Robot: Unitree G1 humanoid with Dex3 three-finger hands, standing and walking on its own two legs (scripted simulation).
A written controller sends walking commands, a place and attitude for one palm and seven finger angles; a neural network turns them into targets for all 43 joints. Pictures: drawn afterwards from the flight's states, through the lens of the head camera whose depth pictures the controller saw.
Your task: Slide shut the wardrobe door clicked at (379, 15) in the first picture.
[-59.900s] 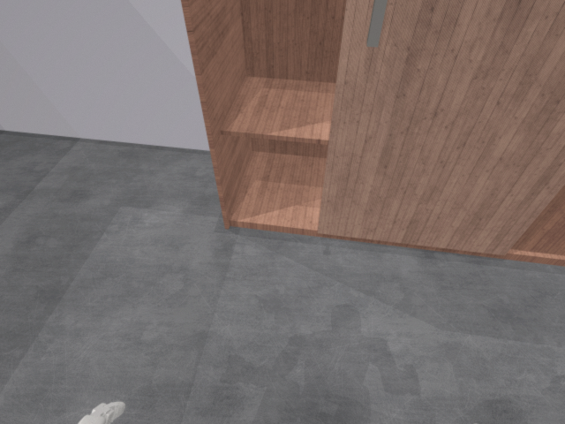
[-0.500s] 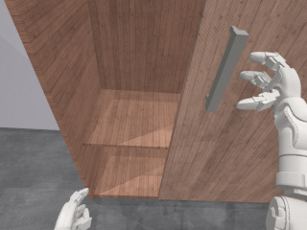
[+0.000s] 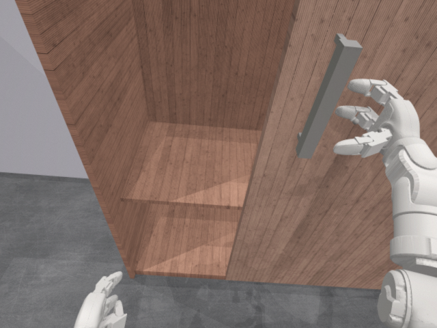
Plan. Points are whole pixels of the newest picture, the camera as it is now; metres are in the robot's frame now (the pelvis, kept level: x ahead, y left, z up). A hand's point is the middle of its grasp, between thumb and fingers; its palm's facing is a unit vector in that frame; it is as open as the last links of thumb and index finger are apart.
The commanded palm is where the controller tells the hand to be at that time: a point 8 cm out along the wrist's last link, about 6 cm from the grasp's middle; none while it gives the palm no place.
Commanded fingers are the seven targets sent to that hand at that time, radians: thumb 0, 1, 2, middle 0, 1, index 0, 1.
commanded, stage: move the hooked fingers beside the handle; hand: right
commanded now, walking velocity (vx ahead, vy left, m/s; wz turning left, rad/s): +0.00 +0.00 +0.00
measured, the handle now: (319, 101) +0.46 -0.14 +0.23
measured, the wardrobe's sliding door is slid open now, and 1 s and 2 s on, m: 0.41 0.41 0.41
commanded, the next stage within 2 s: feel for the door with the fingertips in 0.96 s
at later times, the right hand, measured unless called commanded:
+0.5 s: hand (361, 128) +0.39 -0.19 +0.23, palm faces +0.02 +1.00 -0.02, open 14.0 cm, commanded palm +0.37 -0.24 +0.23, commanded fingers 0.00 0.50 -0.30 0.30 1.20 0.30 1.20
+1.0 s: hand (373, 120) +0.39 -0.20 +0.25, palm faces +0.03 +1.00 -0.03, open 13.9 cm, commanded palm +0.36 -0.24 +0.22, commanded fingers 0.00 0.50 -0.30 0.30 1.20 0.30 1.20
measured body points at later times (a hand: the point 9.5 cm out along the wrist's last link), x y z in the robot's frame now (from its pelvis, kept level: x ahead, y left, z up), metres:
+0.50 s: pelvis +0.01 +0.00 +0.00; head +0.00 +0.02 +0.45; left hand +0.19 +0.23 -0.08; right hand +0.38 -0.24 +0.23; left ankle +0.01 +0.14 -0.74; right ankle -0.01 -0.13 -0.74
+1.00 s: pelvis +0.00 +0.00 +0.00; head -0.02 +0.02 +0.45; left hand +0.18 +0.23 -0.09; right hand +0.38 -0.25 +0.25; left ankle +0.01 +0.14 -0.74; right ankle -0.01 -0.13 -0.74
